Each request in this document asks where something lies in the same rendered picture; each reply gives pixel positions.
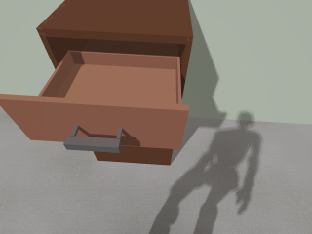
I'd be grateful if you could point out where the cabinet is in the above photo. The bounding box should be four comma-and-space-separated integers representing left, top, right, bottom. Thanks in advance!
36, 0, 194, 166

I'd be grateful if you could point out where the handle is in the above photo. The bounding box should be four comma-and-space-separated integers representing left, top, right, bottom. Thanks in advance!
63, 125, 123, 153

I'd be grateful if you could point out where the drawer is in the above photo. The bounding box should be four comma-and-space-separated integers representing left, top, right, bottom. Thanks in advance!
0, 50, 189, 150

